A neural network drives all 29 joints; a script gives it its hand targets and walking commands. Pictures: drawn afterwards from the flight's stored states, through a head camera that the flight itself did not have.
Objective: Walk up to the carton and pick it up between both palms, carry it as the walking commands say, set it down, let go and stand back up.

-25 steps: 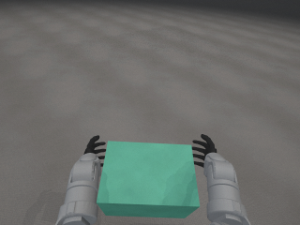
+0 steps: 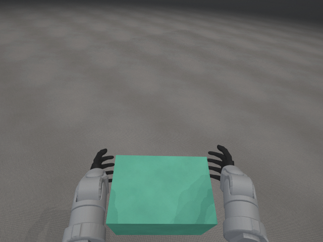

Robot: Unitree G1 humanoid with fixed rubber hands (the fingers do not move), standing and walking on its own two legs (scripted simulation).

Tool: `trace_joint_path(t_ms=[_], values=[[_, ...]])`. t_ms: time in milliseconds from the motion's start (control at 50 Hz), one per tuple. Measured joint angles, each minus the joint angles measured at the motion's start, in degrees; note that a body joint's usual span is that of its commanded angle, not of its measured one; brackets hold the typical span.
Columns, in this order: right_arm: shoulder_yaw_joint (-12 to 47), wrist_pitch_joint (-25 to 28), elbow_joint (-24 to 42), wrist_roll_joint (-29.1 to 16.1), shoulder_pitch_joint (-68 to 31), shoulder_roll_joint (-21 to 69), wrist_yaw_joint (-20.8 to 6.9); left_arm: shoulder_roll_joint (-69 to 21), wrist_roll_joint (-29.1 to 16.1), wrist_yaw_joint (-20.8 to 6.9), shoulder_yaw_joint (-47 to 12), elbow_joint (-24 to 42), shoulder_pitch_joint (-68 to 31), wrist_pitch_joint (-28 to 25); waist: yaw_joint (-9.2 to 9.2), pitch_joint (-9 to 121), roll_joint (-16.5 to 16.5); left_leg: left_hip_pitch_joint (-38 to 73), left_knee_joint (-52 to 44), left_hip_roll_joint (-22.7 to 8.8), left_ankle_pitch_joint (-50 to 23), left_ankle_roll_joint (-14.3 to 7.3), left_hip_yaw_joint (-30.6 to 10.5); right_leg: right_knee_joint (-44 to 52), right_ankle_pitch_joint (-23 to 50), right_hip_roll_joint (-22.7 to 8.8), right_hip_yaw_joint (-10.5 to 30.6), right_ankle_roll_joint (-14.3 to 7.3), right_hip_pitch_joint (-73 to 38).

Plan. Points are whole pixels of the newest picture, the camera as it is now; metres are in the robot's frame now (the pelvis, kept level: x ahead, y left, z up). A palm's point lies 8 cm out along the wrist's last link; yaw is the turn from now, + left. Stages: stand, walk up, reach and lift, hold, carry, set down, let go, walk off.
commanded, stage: hold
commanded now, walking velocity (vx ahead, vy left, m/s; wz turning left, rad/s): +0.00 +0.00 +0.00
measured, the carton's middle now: (160, 196) +0.29 +0.01 -0.05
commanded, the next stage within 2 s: carry in 0.42 s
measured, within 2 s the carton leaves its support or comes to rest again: neither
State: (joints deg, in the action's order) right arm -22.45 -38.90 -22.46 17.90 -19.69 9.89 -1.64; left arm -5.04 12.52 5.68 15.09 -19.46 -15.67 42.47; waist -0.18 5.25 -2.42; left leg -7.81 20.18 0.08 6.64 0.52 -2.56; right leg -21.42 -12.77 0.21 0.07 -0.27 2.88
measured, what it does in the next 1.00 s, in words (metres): walks ahead: left foot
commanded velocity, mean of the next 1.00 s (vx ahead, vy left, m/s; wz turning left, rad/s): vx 0.31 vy -0.12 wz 0.00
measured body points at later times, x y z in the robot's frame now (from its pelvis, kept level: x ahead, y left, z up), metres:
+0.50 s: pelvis +0.00 +0.00 +0.00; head -0.08 +0.01 +0.44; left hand +0.29 +0.18 +0.04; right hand +0.30 -0.17 +0.05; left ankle +0.06 +0.13 -0.74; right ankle -0.01 -0.12 -0.73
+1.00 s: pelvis +0.10 -0.08 -0.01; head +0.05 -0.08 +0.44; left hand +0.37 +0.09 +0.10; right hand +0.38 -0.25 +0.11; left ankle +0.10 +0.07 -0.74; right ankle +0.06 -0.17 -0.73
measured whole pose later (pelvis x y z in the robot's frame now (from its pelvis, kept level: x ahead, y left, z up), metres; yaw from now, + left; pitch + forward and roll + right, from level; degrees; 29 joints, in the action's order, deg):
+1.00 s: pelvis +0.10 -0.08 -0.01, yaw -3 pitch +3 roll +1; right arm -8.9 -70.0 13.8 11.6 -14.7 8.7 7.5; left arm -7.6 12.5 10.6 6.3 20.0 -9.0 73.1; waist -0.2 11.4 -0.2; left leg -14.8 25.1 -2.4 13.7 0.6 2.7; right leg -39.8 -20.3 1.3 -0.1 -0.2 18.9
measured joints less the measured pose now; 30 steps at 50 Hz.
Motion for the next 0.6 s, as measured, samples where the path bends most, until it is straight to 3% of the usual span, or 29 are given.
trace_joint_path(t_ms=[420,460,500,540,600], values=[[0.2,0.3,0.6,0.0,0.8,-0.2,-0.7,0.0,0.0,0.2,-0.6,0.8,0.3,0.1,0.0,-1.4,0.0,0.1,0.0,0.0,-0.4,0.0,0.0,0.0,0.3,0.0,0.0,0.1,-0.1],[0.8,0.3,1.0,0.0,0.8,-0.2,-0.7,0.5,0.0,0.6,-1.3,0.5,-0.2,0.0,0.04,-1.4,0.0,-0.4,0.9,0.0,0.1,0.1,0.1,-2.7,-2.1,-0.1,0.0,-0.1,1.3],[1.9,0.2,1.2,0.0,0.8,-0.2,-0.6,1.5,0.0,0.4,-1.8,0.2,-0.5,0.0,0.12,-1.2,0.2,-0.6,1.2,0.0,0.8,0.1,0.3,-10.8,-7.5,0.0,-0.1,0.0,4.4],[4.1,-1.2,3.5,0.0,1.0,-0.2,0.5,2.2,0.0,0.0,-2.7,1.3,-0.5,0.4,0.08,-1.1,0.6,-1.3,1.2,-0.1,2.6,0.1,0.4,-19.0,-8.3,0.1,-0.1,0.4,8.4],[7.0,-5.1,9.7,0.1,0.9,-0.2,3.0,2.2,0.0,0.0,-4.3,6.8,-0.6,3.5,-0.08,-0.6,2.0,-3.7,1.5,-0.5,4.3,0.1,0.5,-15.9,-8.6,-0.4,0.1,-0.2,10.1]])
